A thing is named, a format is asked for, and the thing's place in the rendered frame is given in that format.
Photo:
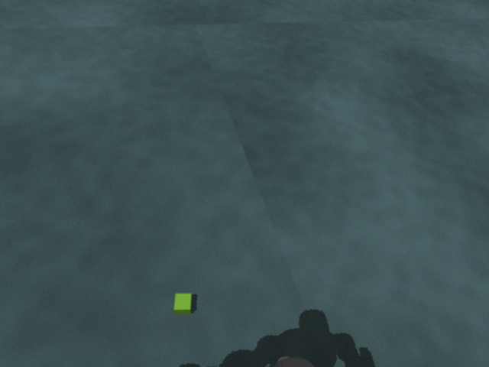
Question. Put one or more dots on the cube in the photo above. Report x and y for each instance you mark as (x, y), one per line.
(183, 304)

